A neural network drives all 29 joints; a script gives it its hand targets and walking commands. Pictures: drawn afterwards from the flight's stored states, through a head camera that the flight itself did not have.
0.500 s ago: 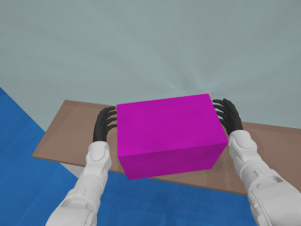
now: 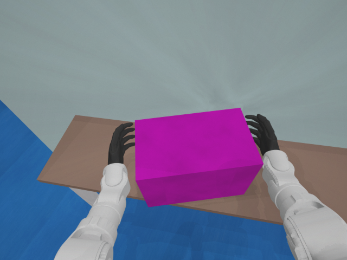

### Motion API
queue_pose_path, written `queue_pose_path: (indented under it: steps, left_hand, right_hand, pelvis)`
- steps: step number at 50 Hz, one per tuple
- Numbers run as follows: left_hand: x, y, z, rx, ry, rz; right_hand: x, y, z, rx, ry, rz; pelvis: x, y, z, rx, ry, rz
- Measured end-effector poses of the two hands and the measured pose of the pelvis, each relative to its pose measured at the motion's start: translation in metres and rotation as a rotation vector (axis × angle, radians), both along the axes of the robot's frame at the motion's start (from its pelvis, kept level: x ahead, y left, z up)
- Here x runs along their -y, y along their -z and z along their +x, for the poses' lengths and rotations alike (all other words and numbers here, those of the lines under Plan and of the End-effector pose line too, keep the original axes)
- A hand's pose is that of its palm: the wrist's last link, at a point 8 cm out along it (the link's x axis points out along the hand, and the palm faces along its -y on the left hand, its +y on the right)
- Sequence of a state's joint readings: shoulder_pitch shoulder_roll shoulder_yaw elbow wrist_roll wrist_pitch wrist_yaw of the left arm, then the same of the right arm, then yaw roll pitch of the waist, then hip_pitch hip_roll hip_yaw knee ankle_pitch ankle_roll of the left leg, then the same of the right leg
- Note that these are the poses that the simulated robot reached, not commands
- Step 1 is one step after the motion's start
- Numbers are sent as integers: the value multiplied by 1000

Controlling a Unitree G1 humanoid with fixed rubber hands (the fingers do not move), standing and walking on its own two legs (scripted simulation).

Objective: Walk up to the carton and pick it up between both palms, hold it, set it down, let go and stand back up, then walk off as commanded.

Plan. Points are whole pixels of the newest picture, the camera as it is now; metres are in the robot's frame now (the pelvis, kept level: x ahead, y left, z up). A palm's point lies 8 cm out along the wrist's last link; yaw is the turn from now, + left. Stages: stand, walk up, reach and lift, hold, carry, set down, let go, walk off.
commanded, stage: reach and lift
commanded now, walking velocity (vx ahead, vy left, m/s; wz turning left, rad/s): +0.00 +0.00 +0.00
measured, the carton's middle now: (192, 159) +0.38 +0.01 -0.03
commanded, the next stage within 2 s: none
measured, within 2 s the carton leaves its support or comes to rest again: leaves its support in 0.78 s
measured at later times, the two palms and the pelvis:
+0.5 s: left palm (117, 157) +0.34 +0.20 +0.02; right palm (267, 146) +0.40 -0.17 +0.02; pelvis +0.00 +0.00 +0.00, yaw +0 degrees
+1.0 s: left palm (113, 156) +0.33 +0.20 +0.04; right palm (267, 154) +0.37 -0.16 +0.03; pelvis -0.01 +0.01 +0.01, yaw +0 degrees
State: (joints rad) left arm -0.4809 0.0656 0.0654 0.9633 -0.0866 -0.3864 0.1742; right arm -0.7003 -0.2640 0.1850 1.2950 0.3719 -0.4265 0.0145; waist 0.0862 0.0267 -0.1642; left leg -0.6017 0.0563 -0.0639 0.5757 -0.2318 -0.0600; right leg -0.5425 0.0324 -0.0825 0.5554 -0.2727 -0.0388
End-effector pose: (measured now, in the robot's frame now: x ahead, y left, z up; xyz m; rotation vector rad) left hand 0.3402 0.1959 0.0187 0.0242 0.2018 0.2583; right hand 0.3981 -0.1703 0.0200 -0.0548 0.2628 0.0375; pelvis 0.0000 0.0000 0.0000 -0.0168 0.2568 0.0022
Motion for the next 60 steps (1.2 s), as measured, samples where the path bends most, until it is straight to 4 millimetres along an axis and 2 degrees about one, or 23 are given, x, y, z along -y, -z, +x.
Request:
queue_pose_path:
  steps: [25,33,40,46,51,60]
  left_hand:
    - [1,0,-1,12,-6,3]
    - [0,-4,0,26,-7,10]
    - [-5,-10,-2,48,-38,-27]
    - [-5,-14,-4,47,-12,-57]
    - [-1,-18,-9,49,-8,-88]
    - [5,-42,-7,47,-4,-98]
  right_hand:
    - [0,0,1,2,-4,-15]
    - [-6,-3,-1,28,-31,-41]
    - [-14,-4,-10,45,-15,-41]
    - [-12,-5,-25,37,19,-34]
    - [-9,-15,-33,34,30,-32]
    - [-2,-41,-32,27,34,-31]
  pelvis:
    - [0,0,1,-1,0,0]
    - [0,0,1,-2,-1,0]
    - [-3,0,0,-1,-4,1]
    - [-8,-4,-3,-2,-9,3]
    - [-8,-5,-8,1,-6,-3]
    - [-4,-7,-13,21,-5,1]
